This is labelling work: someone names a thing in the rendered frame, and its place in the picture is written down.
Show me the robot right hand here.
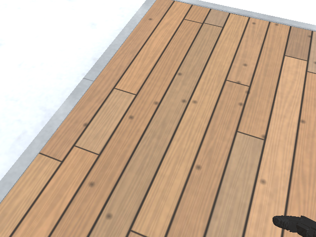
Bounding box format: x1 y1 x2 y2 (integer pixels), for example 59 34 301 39
273 215 316 237

